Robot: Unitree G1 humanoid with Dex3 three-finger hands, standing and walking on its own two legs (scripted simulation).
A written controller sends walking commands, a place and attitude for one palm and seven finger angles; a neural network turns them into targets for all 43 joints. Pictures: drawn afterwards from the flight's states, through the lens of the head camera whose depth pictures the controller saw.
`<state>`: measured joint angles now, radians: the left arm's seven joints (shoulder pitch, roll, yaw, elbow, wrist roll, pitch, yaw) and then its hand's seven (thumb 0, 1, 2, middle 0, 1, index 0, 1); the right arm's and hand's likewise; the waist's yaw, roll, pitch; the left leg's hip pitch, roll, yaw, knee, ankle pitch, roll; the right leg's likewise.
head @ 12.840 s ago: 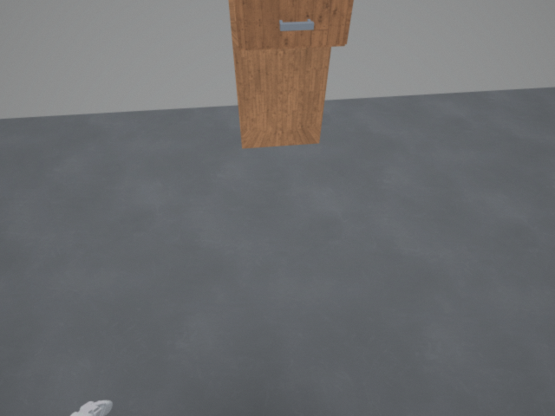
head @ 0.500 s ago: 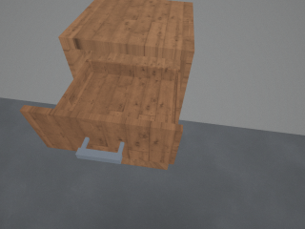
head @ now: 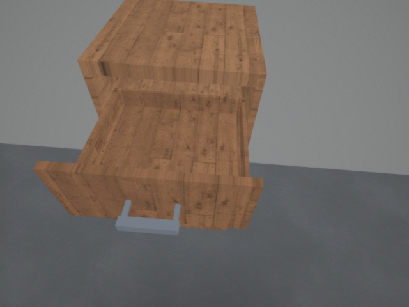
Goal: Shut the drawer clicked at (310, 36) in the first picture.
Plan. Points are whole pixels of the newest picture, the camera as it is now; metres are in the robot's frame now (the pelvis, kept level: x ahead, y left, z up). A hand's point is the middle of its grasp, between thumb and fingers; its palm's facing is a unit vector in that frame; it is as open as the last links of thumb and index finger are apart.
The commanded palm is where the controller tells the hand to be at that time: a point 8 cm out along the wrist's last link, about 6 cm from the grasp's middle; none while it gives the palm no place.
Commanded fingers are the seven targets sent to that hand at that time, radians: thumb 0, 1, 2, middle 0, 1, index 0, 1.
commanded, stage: come to a stop and stand still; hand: left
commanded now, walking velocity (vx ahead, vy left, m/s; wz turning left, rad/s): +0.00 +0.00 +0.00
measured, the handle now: (150, 216) +0.28 +0.13 +0.02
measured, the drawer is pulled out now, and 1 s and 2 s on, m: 0.30 0.30 0.30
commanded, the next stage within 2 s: look again from close up in 0.18 s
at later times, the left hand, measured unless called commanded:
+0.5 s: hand out of the picture +0.00 +0.16 -0.18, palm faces +0.03 -0.98 -0.19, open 7.4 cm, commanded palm none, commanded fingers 0.00 0.90 0.90 -0.20 -0.30 -0.20 -0.30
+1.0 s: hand out of the picture +0.13 +0.16 -0.11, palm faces +0.21 -0.96 -0.21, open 7.2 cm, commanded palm +0.11 +0.20 -0.06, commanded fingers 0.00 0.90 0.90 -0.32 -0.43 -0.32 -0.43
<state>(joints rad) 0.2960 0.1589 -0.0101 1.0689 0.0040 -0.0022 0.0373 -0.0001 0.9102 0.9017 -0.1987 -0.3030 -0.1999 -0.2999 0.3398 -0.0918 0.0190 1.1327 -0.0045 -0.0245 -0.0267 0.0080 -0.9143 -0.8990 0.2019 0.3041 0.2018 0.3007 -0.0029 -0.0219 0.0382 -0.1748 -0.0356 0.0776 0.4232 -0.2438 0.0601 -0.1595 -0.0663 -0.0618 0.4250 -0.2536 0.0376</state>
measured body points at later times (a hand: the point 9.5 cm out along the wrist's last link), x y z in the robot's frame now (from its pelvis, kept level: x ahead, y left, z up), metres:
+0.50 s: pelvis +0.01 +0.00 -0.01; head +0.01 -0.01 +0.44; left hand -0.01 +0.21 -0.17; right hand +0.01 -0.23 -0.17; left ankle -0.01 +0.08 -0.74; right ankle -0.02 -0.14 -0.74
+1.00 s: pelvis +0.02 -0.04 -0.01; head +0.04 -0.04 +0.44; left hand +0.11 +0.21 -0.10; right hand +0.07 -0.27 -0.15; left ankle -0.01 +0.08 -0.74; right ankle -0.02 -0.14 -0.74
